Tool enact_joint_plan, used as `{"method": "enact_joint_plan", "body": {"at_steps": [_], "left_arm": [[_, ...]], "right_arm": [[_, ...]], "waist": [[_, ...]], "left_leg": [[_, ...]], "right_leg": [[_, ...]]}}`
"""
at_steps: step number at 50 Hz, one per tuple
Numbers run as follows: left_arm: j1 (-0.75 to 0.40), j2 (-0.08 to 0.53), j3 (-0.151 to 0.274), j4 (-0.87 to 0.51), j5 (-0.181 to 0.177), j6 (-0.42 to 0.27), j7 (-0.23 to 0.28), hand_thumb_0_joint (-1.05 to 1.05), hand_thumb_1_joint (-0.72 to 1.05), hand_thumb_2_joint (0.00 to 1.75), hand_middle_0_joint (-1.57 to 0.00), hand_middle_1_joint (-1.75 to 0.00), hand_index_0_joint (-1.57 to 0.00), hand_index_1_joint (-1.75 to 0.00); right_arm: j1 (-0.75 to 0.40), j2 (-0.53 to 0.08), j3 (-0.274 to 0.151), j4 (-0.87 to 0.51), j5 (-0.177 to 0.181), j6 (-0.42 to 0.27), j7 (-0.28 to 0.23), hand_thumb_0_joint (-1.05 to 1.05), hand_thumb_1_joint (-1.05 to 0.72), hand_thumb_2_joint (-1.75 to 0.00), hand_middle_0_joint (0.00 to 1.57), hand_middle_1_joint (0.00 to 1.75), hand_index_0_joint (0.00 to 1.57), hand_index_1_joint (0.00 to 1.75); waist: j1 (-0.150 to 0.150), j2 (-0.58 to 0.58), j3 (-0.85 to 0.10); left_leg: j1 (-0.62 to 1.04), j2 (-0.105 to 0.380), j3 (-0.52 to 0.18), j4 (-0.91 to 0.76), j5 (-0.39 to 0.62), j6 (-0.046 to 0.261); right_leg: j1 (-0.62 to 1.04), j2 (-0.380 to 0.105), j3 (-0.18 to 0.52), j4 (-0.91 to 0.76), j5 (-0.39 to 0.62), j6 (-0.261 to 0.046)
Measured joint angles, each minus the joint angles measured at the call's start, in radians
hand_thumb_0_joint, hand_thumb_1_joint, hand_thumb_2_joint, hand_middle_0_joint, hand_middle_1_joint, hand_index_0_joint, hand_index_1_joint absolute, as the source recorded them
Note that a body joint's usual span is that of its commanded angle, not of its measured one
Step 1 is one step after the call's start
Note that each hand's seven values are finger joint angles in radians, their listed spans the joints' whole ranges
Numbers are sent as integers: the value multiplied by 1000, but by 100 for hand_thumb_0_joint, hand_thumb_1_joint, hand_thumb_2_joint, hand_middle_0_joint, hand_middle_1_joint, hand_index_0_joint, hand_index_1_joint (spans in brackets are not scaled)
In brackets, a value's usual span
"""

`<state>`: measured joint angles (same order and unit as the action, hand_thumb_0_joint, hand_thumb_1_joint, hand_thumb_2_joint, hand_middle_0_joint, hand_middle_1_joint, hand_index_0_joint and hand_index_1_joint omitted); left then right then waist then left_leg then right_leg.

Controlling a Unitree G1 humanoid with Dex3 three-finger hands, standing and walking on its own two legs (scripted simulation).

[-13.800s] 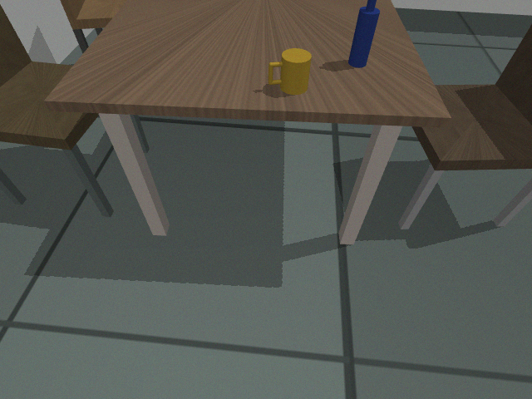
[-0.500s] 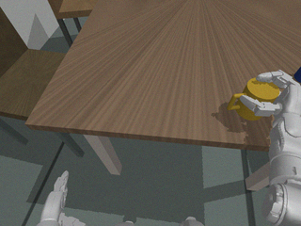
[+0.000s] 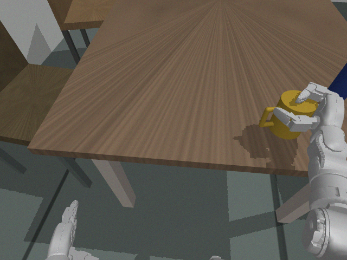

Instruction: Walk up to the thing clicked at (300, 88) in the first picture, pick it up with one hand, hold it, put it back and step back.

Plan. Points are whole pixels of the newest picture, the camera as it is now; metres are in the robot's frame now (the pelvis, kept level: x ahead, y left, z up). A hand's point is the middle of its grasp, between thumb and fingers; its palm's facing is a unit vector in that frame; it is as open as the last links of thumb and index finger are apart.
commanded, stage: settle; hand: right
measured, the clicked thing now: (284, 115) +0.43 -0.23 +0.08
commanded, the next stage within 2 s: lift in 0.32 s
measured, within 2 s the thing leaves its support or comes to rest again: neither
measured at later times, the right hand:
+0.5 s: hand (295, 97) +0.44 -0.23 +0.13, palm faces +0.24 +0.97 +0.01, open 6.5 cm
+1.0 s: hand (303, 81) +0.40 -0.20 +0.21, palm faces +0.22 +0.98 +0.00, open 6.5 cm
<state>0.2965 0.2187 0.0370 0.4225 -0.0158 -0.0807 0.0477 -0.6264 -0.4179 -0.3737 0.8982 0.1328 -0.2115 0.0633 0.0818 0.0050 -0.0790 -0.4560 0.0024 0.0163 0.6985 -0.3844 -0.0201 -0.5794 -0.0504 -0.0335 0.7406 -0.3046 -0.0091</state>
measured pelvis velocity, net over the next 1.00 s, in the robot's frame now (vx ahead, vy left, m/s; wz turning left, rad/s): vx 0.01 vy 0.01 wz -0.01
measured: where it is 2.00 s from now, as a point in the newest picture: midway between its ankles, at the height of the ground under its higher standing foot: outside the picture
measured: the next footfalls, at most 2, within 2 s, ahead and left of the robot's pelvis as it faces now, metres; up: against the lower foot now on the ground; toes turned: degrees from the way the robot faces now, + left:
none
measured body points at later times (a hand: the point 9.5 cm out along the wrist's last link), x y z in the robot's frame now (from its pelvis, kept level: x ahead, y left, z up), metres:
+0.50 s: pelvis +0.01 +0.00 +0.01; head +0.03 -0.01 +0.46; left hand +0.15 +0.27 -0.05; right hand +0.42 -0.28 +0.13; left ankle -0.02 +0.14 -0.71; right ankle +0.04 -0.11 -0.71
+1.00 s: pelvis +0.01 +0.01 +0.02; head -0.01 +0.03 +0.47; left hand +0.17 +0.26 -0.05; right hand +0.38 -0.25 +0.21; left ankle -0.02 +0.14 -0.71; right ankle +0.04 -0.11 -0.71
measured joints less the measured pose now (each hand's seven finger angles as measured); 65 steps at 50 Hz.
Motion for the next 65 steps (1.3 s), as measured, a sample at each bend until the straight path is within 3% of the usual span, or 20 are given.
{"method": "enact_joint_plan", "body": {"at_steps": [9,12,15,18,21,24,27,36,47,65], "left_arm": [[-20,5,2,33,0,-13,5,-1,-53,5,-6,-6,-6,-6],[-24,1,-1,57,-5,-17,6,-1,-53,5,-6,-6,-6,-6],[-26,1,-1,47,0,-15,8,-1,-53,5,-6,-6,-6,-6],[-23,1,-1,60,-5,-22,11,-1,-53,5,-6,-6,-6,-6],[-26,3,3,49,-1,-17,13,-1,-53,5,-6,-6,-6,-6],[-25,7,4,65,-7,-24,15,-1,-53,5,-6,-6,-6,-6],[-33,10,14,70,-1,-19,13,-1,-53,5,-6,-6,-6,-6],[-43,5,17,128,-7,-14,20,-1,-53,4,-6,-6,-6,-6],[-33,-1,11,96,-19,1,26,-1,-52,4,-6,-6,-6,-6],[-42,25,33,146,-29,6,29,-1,-53,5,-5,-5,-5,-5]], "right_arm": [[3,1,1,-18,-6,36,12,0,33,-96,66,101,132,138],[-14,6,11,4,7,32,16,0,33,-96,66,101,132,139],[-2,4,1,-31,-7,45,6,0,33,-96,66,101,132,140],[-20,5,13,-5,10,40,7,0,33,-96,66,101,132,141],[-6,4,0,-42,-3,57,0,0,33,-96,66,102,132,141],[-25,8,15,-15,12,57,5,0,33,-97,65,102,132,142],[0,12,4,-58,-1,76,0,0,33,-97,65,102,131,141],[33,53,41,-158,21,112,-18,0,33,-96,65,102,130,139],[112,98,77,-414,43,269,-40,0,32,-96,65,102,132,140],[151,121,82,-750,70,597,-67,0,34,-98,66,102,132,141]], "waist": [[-1,1,1],[-4,0,8],[-1,-3,9],[-4,-3,16],[0,-5,14],[-6,-4,18],[-5,-6,12],[-30,-19,13],[-59,-38,7],[-85,-61,27]], "left_leg": [[39,0,-5,-37,14,1],[52,1,-2,-49,19,1],[60,0,-6,-60,24,2],[72,1,-3,-70,27,2],[78,1,-7,-78,30,3],[90,3,-4,-87,32,3],[95,1,-8,-96,36,4],[140,2,-6,-130,46,6],[218,9,0,-165,56,11],[276,13,12,-181,71,20]], "right_leg": [[42,1,-6,-38,12,1],[54,2,-3,-49,18,1],[65,1,-8,-62,22,3],[76,3,-5,-73,27,3],[84,2,-9,-82,29,4],[96,5,-6,-93,34,4],[103,3,-11,-103,36,6],[149,5,-10,-138,47,9],[234,14,-6,-195,71,13],[303,20,5,-244,110,21]]}}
